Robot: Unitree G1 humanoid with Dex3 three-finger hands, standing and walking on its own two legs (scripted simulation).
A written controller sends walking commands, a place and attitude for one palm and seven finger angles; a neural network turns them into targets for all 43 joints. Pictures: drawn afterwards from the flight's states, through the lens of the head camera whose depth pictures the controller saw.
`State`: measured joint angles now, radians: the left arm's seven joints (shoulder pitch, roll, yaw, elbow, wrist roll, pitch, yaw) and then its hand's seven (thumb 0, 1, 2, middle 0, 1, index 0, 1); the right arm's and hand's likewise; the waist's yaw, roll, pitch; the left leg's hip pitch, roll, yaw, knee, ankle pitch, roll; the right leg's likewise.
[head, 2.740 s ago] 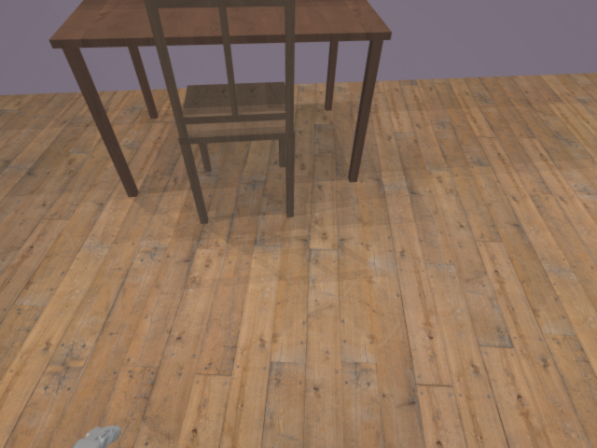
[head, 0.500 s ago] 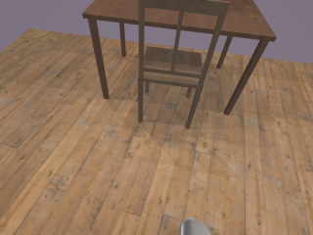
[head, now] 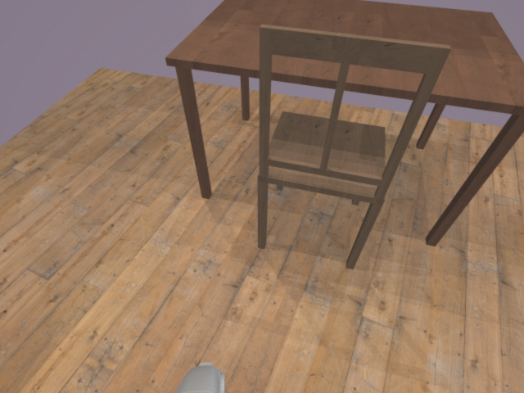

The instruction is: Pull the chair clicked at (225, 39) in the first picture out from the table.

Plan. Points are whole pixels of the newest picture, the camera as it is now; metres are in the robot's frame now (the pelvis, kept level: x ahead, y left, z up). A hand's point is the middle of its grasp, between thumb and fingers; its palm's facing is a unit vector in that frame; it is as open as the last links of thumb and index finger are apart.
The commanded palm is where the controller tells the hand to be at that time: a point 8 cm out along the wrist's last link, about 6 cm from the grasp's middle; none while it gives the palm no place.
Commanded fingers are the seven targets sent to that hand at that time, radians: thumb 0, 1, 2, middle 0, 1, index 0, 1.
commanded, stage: turn to face it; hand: left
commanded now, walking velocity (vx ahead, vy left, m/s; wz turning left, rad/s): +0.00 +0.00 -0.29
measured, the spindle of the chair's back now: (332, 122) +0.80 -0.17 -0.05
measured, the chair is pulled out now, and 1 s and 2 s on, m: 0.00 0.00 0.00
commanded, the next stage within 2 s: take the last steps up to it in 0.32 s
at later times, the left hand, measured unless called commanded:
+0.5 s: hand out of the picture +0.13 +0.21 -0.18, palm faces -0.05 -0.98 -0.20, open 7.3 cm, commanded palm none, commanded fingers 0.00 0.90 0.90 -0.20 -0.30 -0.20 -0.30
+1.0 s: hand (153, 363) +0.21 +0.22 -0.18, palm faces -0.17 -0.97 -0.14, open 7.4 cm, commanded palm none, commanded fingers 0.00 0.90 0.90 -0.20 -0.30 -0.20 -0.30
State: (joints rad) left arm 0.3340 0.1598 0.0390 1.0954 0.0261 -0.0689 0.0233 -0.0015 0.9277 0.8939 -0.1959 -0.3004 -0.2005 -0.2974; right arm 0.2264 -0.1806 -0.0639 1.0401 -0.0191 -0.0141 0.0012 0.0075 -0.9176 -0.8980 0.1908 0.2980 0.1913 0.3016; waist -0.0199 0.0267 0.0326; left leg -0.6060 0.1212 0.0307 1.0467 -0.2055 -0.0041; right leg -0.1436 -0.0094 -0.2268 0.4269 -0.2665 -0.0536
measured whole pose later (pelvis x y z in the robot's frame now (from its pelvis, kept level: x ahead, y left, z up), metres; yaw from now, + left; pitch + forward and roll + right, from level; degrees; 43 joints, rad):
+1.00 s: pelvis +0.20 +0.04 +0.00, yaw -12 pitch +0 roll +0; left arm 0.34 0.17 0.06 1.12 0.03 0.00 -0.01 0.01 0.91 0.89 -0.20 -0.30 -0.20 -0.30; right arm 0.35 -0.12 -0.03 1.08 -0.03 -0.07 -0.02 0.01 -0.91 -0.90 0.19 0.30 0.20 0.30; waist -0.02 -0.04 0.01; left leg -0.22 0.05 0.16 0.50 -0.29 0.03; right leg -0.38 -0.04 -0.05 1.01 -0.41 -0.04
